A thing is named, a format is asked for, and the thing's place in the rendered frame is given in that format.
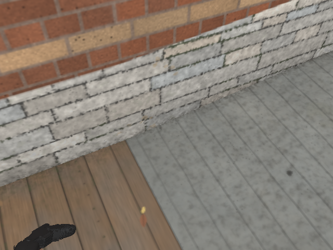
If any robot left hand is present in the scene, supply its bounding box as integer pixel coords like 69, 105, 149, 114
14, 223, 76, 250

